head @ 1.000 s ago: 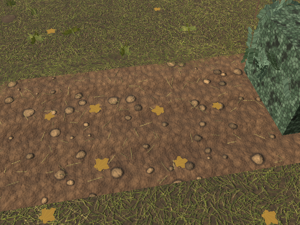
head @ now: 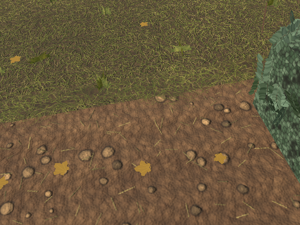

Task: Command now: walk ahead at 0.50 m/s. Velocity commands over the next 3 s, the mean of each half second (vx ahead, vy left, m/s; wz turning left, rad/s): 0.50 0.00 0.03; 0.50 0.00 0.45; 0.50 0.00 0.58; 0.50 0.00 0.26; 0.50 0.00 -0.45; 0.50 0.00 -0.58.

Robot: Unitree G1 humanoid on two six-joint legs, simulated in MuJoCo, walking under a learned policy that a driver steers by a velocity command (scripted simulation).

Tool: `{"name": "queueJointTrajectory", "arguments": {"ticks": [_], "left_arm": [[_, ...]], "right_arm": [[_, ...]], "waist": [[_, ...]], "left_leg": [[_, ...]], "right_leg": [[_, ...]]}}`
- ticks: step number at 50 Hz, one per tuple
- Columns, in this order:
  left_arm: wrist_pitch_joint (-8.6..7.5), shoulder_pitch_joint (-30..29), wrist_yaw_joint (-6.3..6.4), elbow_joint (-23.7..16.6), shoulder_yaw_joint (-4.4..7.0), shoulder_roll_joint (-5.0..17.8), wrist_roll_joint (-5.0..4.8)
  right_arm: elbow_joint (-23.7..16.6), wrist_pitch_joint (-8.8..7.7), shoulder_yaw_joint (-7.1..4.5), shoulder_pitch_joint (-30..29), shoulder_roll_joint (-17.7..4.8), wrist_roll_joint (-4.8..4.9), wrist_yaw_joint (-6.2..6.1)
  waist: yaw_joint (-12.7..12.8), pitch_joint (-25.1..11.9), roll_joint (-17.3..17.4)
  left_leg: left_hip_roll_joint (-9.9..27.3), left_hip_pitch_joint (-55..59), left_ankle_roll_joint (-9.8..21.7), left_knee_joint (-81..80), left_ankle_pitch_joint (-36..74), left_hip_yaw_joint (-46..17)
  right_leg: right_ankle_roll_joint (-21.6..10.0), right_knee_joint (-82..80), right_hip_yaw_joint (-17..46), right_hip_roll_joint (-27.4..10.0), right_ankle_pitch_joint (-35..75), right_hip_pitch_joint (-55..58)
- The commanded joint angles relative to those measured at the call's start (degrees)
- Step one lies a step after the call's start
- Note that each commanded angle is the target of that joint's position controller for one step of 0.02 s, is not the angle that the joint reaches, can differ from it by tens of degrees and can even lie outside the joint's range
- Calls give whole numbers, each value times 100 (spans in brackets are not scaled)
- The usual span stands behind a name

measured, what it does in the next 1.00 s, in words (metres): walks ahead, turning left: left foot, then right foot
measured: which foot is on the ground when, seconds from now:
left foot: up 0.00-0.20, down 0.22-0.74, up 0.76-1.00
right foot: down 0.00-0.24, up 0.26-0.72, down 0.74-1.00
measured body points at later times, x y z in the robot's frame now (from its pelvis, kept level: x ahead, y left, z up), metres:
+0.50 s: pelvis +0.27 +0.06 +0.00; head +0.29 +0.07 +0.45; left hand +0.42 +0.33 -0.12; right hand +0.30 -0.20 -0.14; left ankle +0.26 +0.14 -0.75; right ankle +0.39 -0.12 -0.68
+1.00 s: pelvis +0.53 +0.02 +0.00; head +0.55 +0.03 +0.45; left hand +0.50 +0.31 -0.13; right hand +0.74 -0.21 -0.12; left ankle +0.56 +0.21 -0.67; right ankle +0.55 -0.08 -0.75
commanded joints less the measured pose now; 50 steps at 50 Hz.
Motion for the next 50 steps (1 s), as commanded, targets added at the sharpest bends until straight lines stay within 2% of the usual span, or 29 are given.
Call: {"name": "queueJointTrajectory", "arguments": {"ticks": [1, 5, 8, 9, 10, 11, 12, 13, 14, 15, 16, 17, 18, 20, 24, 27, 31, 34, 35, 36, 37, 38, 39, 40, 41, 42, 43, 45, 50], "left_arm": [[-97, 8, 53, -159, 157, 868, -34], [-27, 375, 64, 139, 175, 903, -61], [49, 350, 97, 239, 224, 1004, -61], [72, 246, 97, 227, 242, 1074, -61], [97, 123, 98, 213, 229, 1063, -68], [97, -13, 85, 132, 178, 967, -27], [11, 391, 35, 6, 26, 493, 32], [-130, 667, -37, 135, -85, 249, -30], [-238, 176, -70, 49, 82, 831, -176], [-282, -392, -51, -122, 119, 977, -244], [-267, -664, 1, -180, 131, 891, -180], [-210, -707, 60, -191, 181, 846, -86], [-139, -573, 75, -176, 176, 696, -62], [-31, -521, 103, -190, 162, 482, -26], [-39, -1471, 118, -559, 172, 504, 73], [-82, -2146, 53, -722, 119, 424, 28], [-136, -2830, -57, -952, 70, 511, -44], [-225, -2773, -107, -1018, 131, 799, -60], [-250, -2505, -103, -957, 173, 904, -59], [-272, -1861, -68, -779, 271, 1086, -28], [-304, -849, -22, -607, 374, 1403, 66], [-230, -145, 9, -499, 509, 1909, 105], [-190, -140, -16, -494, 388, 1460, 64], [-182, -533, -12, -598, 264, 1038, 46], [-165, -900, -12, -661, 200, 863, 59], [-152, -1213, -26, -650, 153, 712, 68], [-161, -1384, -30, -636, 120, 625, 105], [-184, -1454, -34, -573, 156, 681, 114], [-206, -1264, 51, -411, 265, 973, 123]], "right_arm": [[-461, -68, 21, -702, -122, 20, 63], [-693, -112, 72, -1327, -123, 68, 190], [-739, -189, 53, -1276, -232, 80, 298], [-663, -202, -2, -995, -342, 67, 304], [-462, -210, -101, -346, -504, 52, 284], [-146, -212, -233, 759, -799, 34, 241], [19, -182, -369, 1721, -1357, -94, 180], [134, -117, -297, 1947, -1166, 4, 181], [79, -96, -178, 1558, -797, 42, 169], [-37, -101, -118, 1042, -595, 35, 144], [-87, -132, -73, 635, -464, -14, 164], [-98, -173, -23, 427, -280, -59, 177], [-64, -189, -5, 384, -225, -89, 196], [37, -223, -30, 539, -318, -43, 201], [182, -190, -108, 992, -607, -1, 56], [266, -149, -125, 1283, -667, 42, -1], [426, -90, -136, 1713, -668, 107, -22], [430, -18, -202, 1718, -785, 119, -86], [407, 9, -216, 1662, -793, 112, -95], [355, 16, -182, 1607, -678, 90, -89], [174, 6, -91, 1433, -427, 27, -67], [25, -78, 62, 2026, 123, 86, -54], [7, -126, 13, 2041, -197, 178, -56], [-48, -121, -124, 1668, -673, 238, -64], [-94, -84, -151, 1406, -674, 228, -82], [-143, -47, -169, 1260, -585, 176, -89], [-162, 17, -202, 1271, -482, 148, -80], [-248, 138, -180, 1280, -226, 154, -43], [-556, 228, -187, 760, -214, 100, 23]], "waist": [[-20, 302, -705], [164, 583, -685], [19, 478, -750], [-157, 275, -849], [-511, -104, -882], [-974, -773, -785], [-1033, -1802, 249], [-958, -2498, 1210], [-996, -1693, 762], [-879, -934, 448], [-664, -396, 14], [-468, -185, 23], [-310, -121, 120], [-203, 10, 142], [-356, 309, -22], [-540, 377, 41], [-740, 468, 105], [-557, 395, 233], [-388, 278, 287], [-97, -103, 229], [348, -908, -116], [268, -1853, -1552], [269, -2013, -1884], [252, -1168, -1343], [118, -666, -979], [-30, -267, -834], [-197, -59, -955], [-321, 95, -978], [-314, 259, -658]], "left_leg": [[-143, 147, 15, -742, 603, 160], [-209, -30, 137, -1273, 181, 207], [-331, 414, 338, -1538, -497, 331], [-502, 1009, 419, -1594, -666, 481], [-695, 2012, 548, -1704, -603, 650], [-437, 3713, 796, -1483, -304, 356], [1058, 6259, 1565, -1400, -362, -1732], [1815, 6994, 2125, -2296, -1190, -3792], [1568, 6382, 1814, -2504, -1734, -3296], [1331, 5452, 1570, -2676, -1619, -2437], [1083, 4481, 1427, -2919, -1170, -1856], [861, 3885, 1292, -3098, -804, -1476], [755, 3512, 1257, -3262, -668, -1269], [688, 3143, 1327, -3469, -401, -1050], [519, 3077, 1275, -3632, -157, -788], [295, 2950, 1068, -3553, -254, -572], [466, 3363, 1038, -3227, -527, -879], [665, 3705, 929, -2763, -556, -1259], [623, 3696, 870, -2490, -319, -1301], [341, 3519, 745, -1857, 139, -1179], [-71, 2719, 564, -385, -307, -894], [-892, 629, 115, 1647, -2350, -77], [-698, -168, 99, 2689, -3679, -440], [-419, -478, 134, 3026, -3291, -543], [-171, -359, 127, 2990, -2810, -387], [-20, -180, 102, 2743, -2464, -326], [145, 67, 104, 2541, -2226, -336], [252, 325, 73, 2363, -1962, -246], [265, 27, -32, 1281, -778, -262]], "right_leg": [[-626, -496, 676, -1351, 1477, -16], [-656, -269, 756, -1644, 1574, 735], [-566, 178, 759, -1800, 2439, 1132], [-512, 510, 705, -1755, 3329, 1117], [-413, 1182, 547, -1570, 4232, 973], [-251, 2373, 357, -1301, 4069, 184], [127, 4610, 24, -600, 1860, -2023], [254, 6040, 562, 31, -2051, -3208], [143, 6536, 917, -347, -1964, -3841], [77, 6419, 718, -649, -1467, -3953], [87, 5974, 569, -880, -999, -3738], [97, 5603, 597, -1056, -703, -3398], [100, 5428, 610, -1122, -539, -3091], [162, 5035, 537, -1177, -411, -2979], [395, 3470, 461, -1071, 801, -3334], [449, 2309, 369, -769, 1641, -2851], [463, 1645, 448, -598, 1629, -2652], [370, 1255, 556, -553, 1092, -2199], [300, 1163, 495, -513, 875, -1770], [148, 1081, 435, -493, 762, -829], [-184, 1350, 1035, -1195, 789, 758], [-979, 1144, 3093, -2594, 185, 2957], [-1164, 660, 4201, -2848, -678, 2964], [-892, 508, 3455, -2616, -910, 2206], [-689, 358, 2702, -2375, -653, 1413], [-615, 130, 2183, -2148, -300, 714], [-544, -71, 1753, -1985, -66, 240], [-582, -386, 1217, -1888, 278, -237], [-646, -617, 212, -1870, 1127, -131]]}}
